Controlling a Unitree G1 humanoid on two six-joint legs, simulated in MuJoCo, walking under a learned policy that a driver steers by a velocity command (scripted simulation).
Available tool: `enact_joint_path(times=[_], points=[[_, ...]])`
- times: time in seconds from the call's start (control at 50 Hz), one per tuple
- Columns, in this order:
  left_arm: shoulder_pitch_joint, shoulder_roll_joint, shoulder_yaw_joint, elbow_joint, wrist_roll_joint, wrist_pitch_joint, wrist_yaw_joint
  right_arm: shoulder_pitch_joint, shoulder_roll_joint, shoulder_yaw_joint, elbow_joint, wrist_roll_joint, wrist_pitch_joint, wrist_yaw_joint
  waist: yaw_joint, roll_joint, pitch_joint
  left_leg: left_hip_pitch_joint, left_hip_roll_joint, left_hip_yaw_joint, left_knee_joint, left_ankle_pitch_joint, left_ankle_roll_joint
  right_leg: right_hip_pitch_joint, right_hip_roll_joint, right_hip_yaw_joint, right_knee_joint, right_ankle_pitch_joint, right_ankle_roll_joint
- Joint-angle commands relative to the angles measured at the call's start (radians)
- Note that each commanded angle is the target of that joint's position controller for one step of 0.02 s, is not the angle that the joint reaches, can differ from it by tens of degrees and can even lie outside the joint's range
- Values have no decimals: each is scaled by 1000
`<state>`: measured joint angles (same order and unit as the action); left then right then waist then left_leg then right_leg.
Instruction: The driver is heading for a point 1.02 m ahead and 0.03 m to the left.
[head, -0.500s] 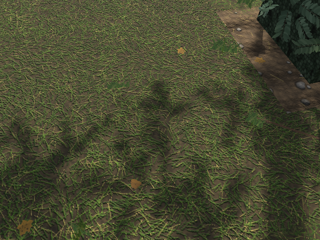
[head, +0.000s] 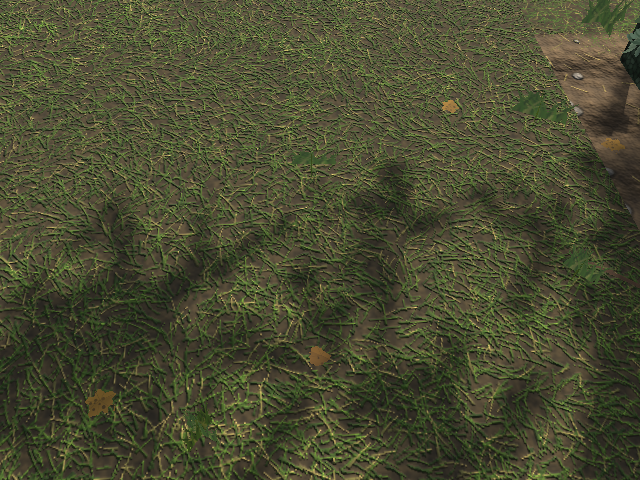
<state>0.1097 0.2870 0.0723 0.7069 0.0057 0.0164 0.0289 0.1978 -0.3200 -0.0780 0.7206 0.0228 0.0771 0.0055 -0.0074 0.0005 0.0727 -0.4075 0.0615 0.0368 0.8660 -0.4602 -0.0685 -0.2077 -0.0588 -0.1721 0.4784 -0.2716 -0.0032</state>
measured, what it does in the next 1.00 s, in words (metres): walks ahead: left foot, then right foot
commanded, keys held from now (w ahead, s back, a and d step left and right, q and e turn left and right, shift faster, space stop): w+q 0.28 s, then w+e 0.06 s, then e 0.62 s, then w+e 0.04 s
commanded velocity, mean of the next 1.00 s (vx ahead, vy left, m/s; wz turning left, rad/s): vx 0.18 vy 0.00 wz -0.03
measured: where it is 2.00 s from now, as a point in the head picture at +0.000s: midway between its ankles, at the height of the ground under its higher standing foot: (330, 407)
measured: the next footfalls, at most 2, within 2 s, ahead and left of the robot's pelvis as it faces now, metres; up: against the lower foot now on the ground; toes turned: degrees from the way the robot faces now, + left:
left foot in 0.08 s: +0.03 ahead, +0.12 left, +0.00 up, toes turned +7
right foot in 0.58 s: +0.38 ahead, +0.00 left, +0.00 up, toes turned +8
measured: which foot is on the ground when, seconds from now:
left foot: up 0.00-0.06, down 0.08-0.58, up 0.60-0.98, down 1.00-1.00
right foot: down 0.00-0.08, up 0.10-0.56, down 0.58-1.00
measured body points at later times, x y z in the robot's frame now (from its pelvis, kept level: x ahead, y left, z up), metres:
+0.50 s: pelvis +0.14 +0.06 +0.00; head +0.17 +0.09 +0.45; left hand +0.31 +0.34 -0.10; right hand +0.23 -0.22 -0.10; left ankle -0.01 +0.12 -0.74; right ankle +0.35 -0.04 -0.70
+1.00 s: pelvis +0.28 +0.11 -0.01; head +0.31 +0.11 +0.44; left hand +0.44 +0.39 -0.11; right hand +0.42 -0.18 -0.09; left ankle +0.34 +0.23 -0.74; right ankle +0.35 -0.01 -0.74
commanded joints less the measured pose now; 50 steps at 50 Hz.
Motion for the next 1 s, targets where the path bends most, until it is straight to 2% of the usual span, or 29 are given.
enact_joint_path(times=[0.02, 0.06, 0.08, 0.1, 0.12, 0.14, 0.16, 0.18, 0.2, 0.22, 0.28, 0.36, 0.42, 0.46, 0.52, 0.56, 0.58, 0.6, 0.62, 0.64, 0.68, 0.72, 0.74, 0.78, 0.84, 0.92, 0.96, 0.98, 1.0], points=[[-12, 192, 53, -51, -19, -14, -4, -9, -67, -11, -94, 9, -11, 21, 16, -129, -152, 78, -3, 41, -142, 58, 46, 68, -279, 176, -144, 120, -195], [-29, 169, 45, -36, -37, -21, -13, 98, -80, -24, -48, 7, -19, 22, -41, -100, -135, 261, -57, 94, -293, 129, 103, -71, -239, 127, -83, -197, -134], [-21, 114, 30, -28, -24, -24, -20, 202, -115, -43, -2, 11, -25, 11, -68, -9, -127, 394, -69, 54, -348, 89, 144, -191, -184, 58, 76, -305, -86], [-66, 34, 5, -58, 10, -30, -30, 313, -223, -72, 9, 13, -41, -8, -102, 291, -106, 515, 171, -337, -484, 82, 253, -454, -58, -46, 534, -424, 13], [-153, 61, 10, -129, -14, -52, -29, 272, -283, -68, -47, -20, -88, 12, -107, 301, -94, 447, 329, -813, -679, -185, 442, -672, 73, 167, 693, -424, 24], [-189, 133, 28, -127, -47, -71, -35, 209, -208, -47, -62, -26, -116, 18, -96, 167, -26, 424, 335, -765, -737, -276, 426, -715, 13, 239, 727, -320, -1], [-158, 156, 37, -113, -51, -85, -40, 166, -164, -31, -64, -16, -130, 12, -58, 150, 14, 395, 298, -680, -737, -267, 379, -705, -11, 245, 689, -193, -23], [-117, 159, 41, -81, -27, -93, -34, 134, -139, -22, -72, -6, -132, 5, -33, 96, 20, 386, 252, -592, -716, -179, 337, -675, -30, 243, 657, -98, -20], [-98, 156, 44, -68, -6, -101, -31, 117, -133, -16, -75, -5, -129, -5, -19, 92, 20, 376, 208, -511, -716, -77, 310, -637, -35, 244, 596, -12, -7], [-90, 144, 43, -56, -1, -105, -34, 127, -124, -11, -78, -13, -132, -13, -16, 102, 5, 372, 174, -454, -722, 11, 293, -594, -27, 235, 567, 63, 3], [-103, 105, 35, -52, -4, -110, -38, 196, -120, -13, -67, -13, -141, -27, -28, 77, -19, 419, 136, -359, -719, 247, 281, -585, 5, 221, 443, 201, 35], [-141, 65, 15, -44, -13, -111, -54, 217, -103, -5, -38, -21, -139, -34, -53, 116, -3, 409, 95, -211, -715, 450, 238, -522, 13, 179, 232, 344, 60], [-209, 37, -4, -63, -16, -119, -78, 233, -109, -5, -14, -26, -129, -40, -83, 117, 21, 339, 82, -124, -689, 648, 210, -396, 31, 123, 111, 410, 47], [-214, 43, -6, -65, -21, -122, -92, 238, -116, -5, 0, -26, -124, -39, -87, 115, 20, 364, 102, -111, -660, 708, 210, -366, 42, 114, 68, 405, 20], [-127, 92, 9, -45, -13, -128, -102, 200, -126, -9, 1, -23, -120, -44, -35, 131, -39, 460, 128, -104, -532, 981, 198, -298, 82, 111, 31, 314, -41], [70, 156, 36, 7, -7, -131, -94, 145, -138, -12, -16, -25, -109, -53, 70, 117, -158, 480, 82, -58, -260, 1171, 156, -95, 139, 85, -41, 354, -87], [178, 197, 45, 13, -3, -128, -80, 148, -125, -3, -39, -43, -113, -53, 112, 44, -266, 310, 39, -47, -16, 932, 110, 169, 29, 230, -22, 577, -141], [198, 279, 53, 2, 11, -121, -74, 278, -17, 26, -66, -68, -121, -43, 7, -243, -408, -54, -133, -43, 403, -2, 24, 518, -269, 632, 72, 948, -344], [197, 206, 36, -8, 1, -115, -73, 308, -73, 24, -48, -41, -129, -32, 40, -199, -544, -169, -177, -183, 595, -195, -5, 590, -341, 859, -39, 813, -446], [124, 183, 35, -35, -16, -102, -66, 207, -138, 7, -66, -10, -128, -25, 61, -116, -419, -223, -111, -206, 608, -120, 4, 462, -283, 739, -84, 586, -395], [32, 133, 16, -55, -25, -74, -47, 81, -133, 6, -100, -23, -115, -34, 31, 29, -208, -222, -51, -161, 492, -18, 13, 150, -194, 595, -167, 362, -311], [5, 146, 20, -61, -8, -59, -37, 93, -104, 9, -117, -31, -91, -41, -18, -28, -134, -109, -32, -149, 321, 19, 13, -60, -122, 532, -224, 255, -282], [-7, 147, 23, -61, -5, -55, -35, 116, -70, 18, -111, -33, -86, -44, -32, -65, -123, -70, -36, -127, 226, 8, 7, -116, -95, 492, -227, 290, -274], [3, 170, 35, -60, -2, -48, -29, 117, -47, 26, -109, -41, -85, -55, -27, -91, -154, -26, -54, -105, 106, 7, -12, -142, -83, 469, -202, 410, -280], [0, 193, 48, -66, -20, -24, -16, 88, -57, 22, -114, -35, -80, -58, -8, -99, -211, 24, -64, -116, -8, 131, -22, -148, -69, 490, -185, 247, -248], [0, 185, 46, -73, -22, 3, -10, 34, -60, 15, -140, -26, -90, -46, 14, -138, -185, 45, -84, -120, -148, 156, -12, -144, -53, 572, -158, 48, -206], [-8, 176, 42, -79, -28, 15, -8, 58, -57, 7, -136, -22, -107, -37, -8, -151, -183, 116, -96, -106, -321, 215, 12, -129, -37, 602, -103, 65, -172], [8, 156, 35, -78, -32, 20, -5, 90, -68, -1, -129, -21, -113, -35, -24, -140, -196, 204, -76, -107, -431, 250, 35, -161, -3, 594, -67, -47, -137], [38, 102, 18, -83, -25, 19, -7, 126, -130, -17, -134, -34, -112, -42, -24, -20, -217, 318, 107, -264, -523, 143, 103, -270, 66, 519, 92, -257, -75]])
